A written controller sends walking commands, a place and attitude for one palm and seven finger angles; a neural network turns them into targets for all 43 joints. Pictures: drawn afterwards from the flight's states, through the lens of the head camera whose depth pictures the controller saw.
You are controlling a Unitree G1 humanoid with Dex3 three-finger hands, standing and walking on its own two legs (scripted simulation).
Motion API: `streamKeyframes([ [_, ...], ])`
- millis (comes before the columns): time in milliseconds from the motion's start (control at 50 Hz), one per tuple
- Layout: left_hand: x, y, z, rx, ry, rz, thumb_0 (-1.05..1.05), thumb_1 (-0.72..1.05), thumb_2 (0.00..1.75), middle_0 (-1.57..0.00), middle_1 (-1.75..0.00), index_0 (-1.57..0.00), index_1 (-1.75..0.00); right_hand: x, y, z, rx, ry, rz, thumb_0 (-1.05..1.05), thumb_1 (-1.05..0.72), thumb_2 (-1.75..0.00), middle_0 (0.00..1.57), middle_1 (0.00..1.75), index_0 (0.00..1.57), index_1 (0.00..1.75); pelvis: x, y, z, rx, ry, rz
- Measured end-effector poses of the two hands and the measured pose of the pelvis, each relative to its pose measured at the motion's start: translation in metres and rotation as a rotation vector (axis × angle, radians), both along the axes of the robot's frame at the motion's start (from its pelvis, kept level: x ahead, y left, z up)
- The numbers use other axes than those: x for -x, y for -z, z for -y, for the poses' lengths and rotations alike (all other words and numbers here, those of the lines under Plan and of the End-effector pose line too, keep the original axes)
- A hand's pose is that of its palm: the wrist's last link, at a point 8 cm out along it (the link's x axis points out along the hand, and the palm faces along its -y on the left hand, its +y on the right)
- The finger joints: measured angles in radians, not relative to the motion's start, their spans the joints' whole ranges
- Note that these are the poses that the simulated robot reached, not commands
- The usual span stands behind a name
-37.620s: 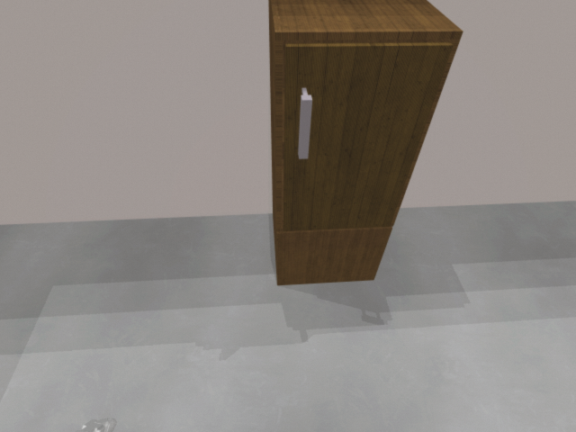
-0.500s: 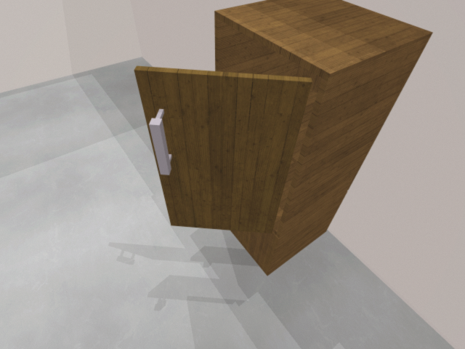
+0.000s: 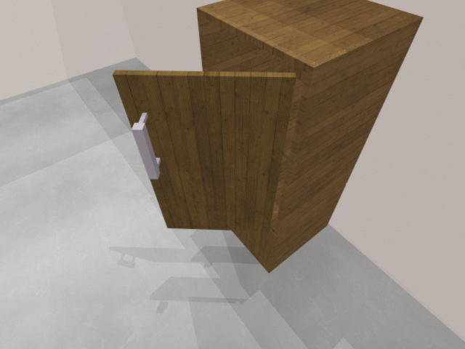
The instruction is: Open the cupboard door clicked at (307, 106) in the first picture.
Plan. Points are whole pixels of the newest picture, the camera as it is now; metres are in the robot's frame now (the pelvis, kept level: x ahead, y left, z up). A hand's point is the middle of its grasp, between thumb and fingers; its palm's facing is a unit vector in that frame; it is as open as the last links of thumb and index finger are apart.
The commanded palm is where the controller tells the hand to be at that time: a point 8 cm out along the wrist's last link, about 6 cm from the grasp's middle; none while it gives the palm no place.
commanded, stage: look again from close up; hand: left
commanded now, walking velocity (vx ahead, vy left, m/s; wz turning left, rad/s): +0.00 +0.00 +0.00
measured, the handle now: (149, 147) +0.54 +0.23 +0.02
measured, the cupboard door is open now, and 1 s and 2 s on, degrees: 50 50 50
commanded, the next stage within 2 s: raise the hand with hooked fingers in 0.02 s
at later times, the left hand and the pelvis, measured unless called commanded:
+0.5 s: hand (132, 332) +0.16 +0.18 -0.04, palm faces -0.01 -1.00 +0.01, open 8.3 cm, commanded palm +0.12 +0.25 -0.04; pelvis -0.02 +0.00 -0.06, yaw +1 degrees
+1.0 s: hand (82, 313) +0.18 +0.26 -0.01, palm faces +0.09 -0.99 -0.06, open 11.3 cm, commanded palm +0.15 +0.30 -0.01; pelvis -0.05 +0.04 -0.06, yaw +1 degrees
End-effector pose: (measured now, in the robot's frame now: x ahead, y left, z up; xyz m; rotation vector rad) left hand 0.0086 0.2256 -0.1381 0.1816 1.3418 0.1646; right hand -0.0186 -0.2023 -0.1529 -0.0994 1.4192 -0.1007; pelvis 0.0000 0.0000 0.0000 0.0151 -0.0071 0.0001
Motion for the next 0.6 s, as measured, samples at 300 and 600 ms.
streamKeyframes([
  [300,-0.141,-0.123,-0.021,-0.067,-0.063,0.894,0.02,0.89,0.87,-0.21,-0.33,-0.20,-0.34,-0.110,-0.030,0.050,0.164,-0.018,0.523,0.02,-0.92,-0.90,0.21,0.30,0.20,0.29,-0.001,0.008,-0.006,0.005,-0.035,-0.050],
  [600,-0.088,-0.076,-0.035,0.121,0.043,1.211,0.01,0.54,0.74,-0.23,-0.53,-0.23,-0.53,-0.232,-0.062,0.027,0.188,-0.246,0.981,0.01,-0.91,-0.90,0.20,0.30,0.20,0.29,0.035,0.076,-0.004,0.027,-0.038,-0.215],
])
